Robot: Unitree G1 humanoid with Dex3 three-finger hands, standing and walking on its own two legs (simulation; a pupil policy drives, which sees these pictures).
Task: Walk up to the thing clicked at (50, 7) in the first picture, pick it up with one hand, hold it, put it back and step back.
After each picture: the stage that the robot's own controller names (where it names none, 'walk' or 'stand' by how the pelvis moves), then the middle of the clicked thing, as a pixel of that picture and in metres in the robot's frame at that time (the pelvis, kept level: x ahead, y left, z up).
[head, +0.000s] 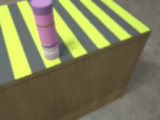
stand; (47, 32) +0.52 +0.16 +0.10
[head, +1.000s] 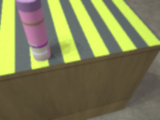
rise first; (35, 31) +0.48 +0.21 +0.13
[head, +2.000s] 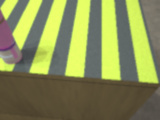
rise first; out of the picture +0.43 +0.31 +0.14
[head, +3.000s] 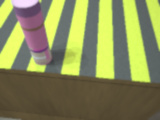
stand; (35, 34) +0.46 +0.17 +0.12
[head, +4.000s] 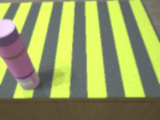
stand; (18, 60) +0.36 +0.22 +0.12
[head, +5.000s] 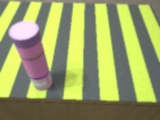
stand; (35, 61) +0.36 +0.17 +0.10
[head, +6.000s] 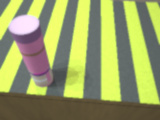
stand; (35, 57) +0.37 +0.17 +0.11
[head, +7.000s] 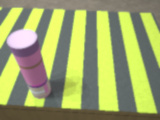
stand; (33, 69) +0.34 +0.18 +0.10
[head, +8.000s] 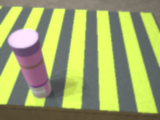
stand; (34, 69) +0.34 +0.18 +0.10
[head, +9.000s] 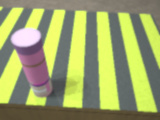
stand; (36, 68) +0.34 +0.17 +0.10
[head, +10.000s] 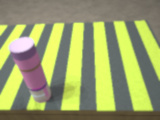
rise first; (33, 74) +0.34 +0.20 +0.11
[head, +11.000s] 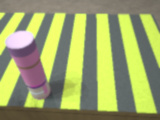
go down; (32, 70) +0.33 +0.20 +0.11
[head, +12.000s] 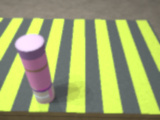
go down; (38, 73) +0.33 +0.17 +0.11
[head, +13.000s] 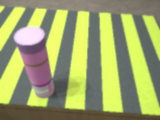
close in; (38, 68) +0.34 +0.17 +0.11
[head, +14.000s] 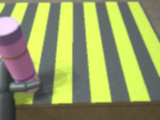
close; (19, 61) +0.35 +0.20 +0.13
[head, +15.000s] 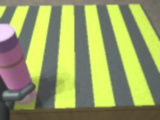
lift; (14, 70) +0.32 +0.21 +0.14
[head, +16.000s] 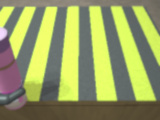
lift; (5, 73) +0.30 +0.24 +0.15
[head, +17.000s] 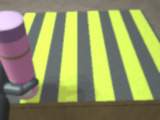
lift; (18, 63) +0.30 +0.19 +0.20
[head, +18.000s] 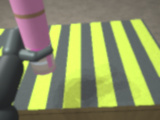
lift; (34, 30) +0.34 +0.14 +0.28
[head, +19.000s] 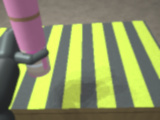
hold; (29, 33) +0.34 +0.15 +0.28
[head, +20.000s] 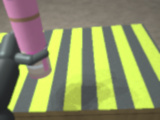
crouch; (30, 34) +0.33 +0.15 +0.29
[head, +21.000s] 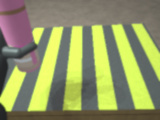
crouch; (16, 27) +0.34 +0.19 +0.30
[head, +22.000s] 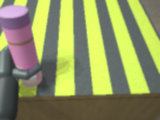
lower; (24, 51) +0.38 +0.19 +0.13
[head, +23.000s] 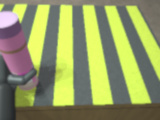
lower; (17, 57) +0.36 +0.21 +0.14
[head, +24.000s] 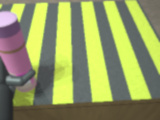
lower; (16, 57) +0.36 +0.21 +0.14
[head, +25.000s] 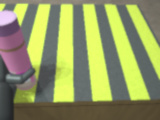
lower; (16, 56) +0.37 +0.22 +0.14
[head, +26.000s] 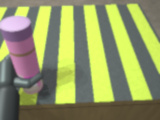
loosen; (25, 60) +0.36 +0.19 +0.14
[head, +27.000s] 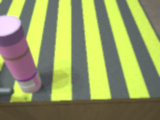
withdraw; (20, 61) +0.34 +0.19 +0.14
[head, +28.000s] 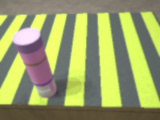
sink last; (38, 68) +0.34 +0.18 +0.12
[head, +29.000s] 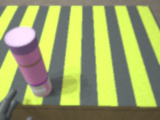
stand; (33, 67) +0.33 +0.19 +0.11
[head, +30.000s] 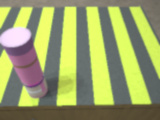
stand; (29, 68) +0.33 +0.19 +0.11
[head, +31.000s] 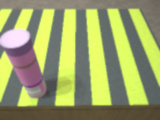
stand; (28, 69) +0.34 +0.20 +0.11
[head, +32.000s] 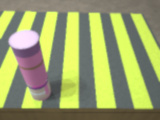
walk; (34, 70) +0.33 +0.18 +0.11
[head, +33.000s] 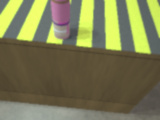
walk; (60, 9) +0.60 +0.11 +0.12
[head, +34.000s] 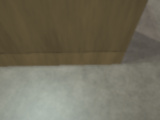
walk; out of the picture +0.90 +0.21 +0.13
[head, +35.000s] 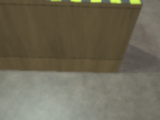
stand; out of the picture +1.03 +0.18 +0.12
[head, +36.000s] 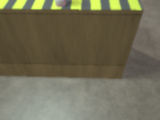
stand; out of the picture +1.00 +0.19 +0.10
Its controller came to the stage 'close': yes
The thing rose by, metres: 0.18
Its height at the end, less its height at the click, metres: +0.00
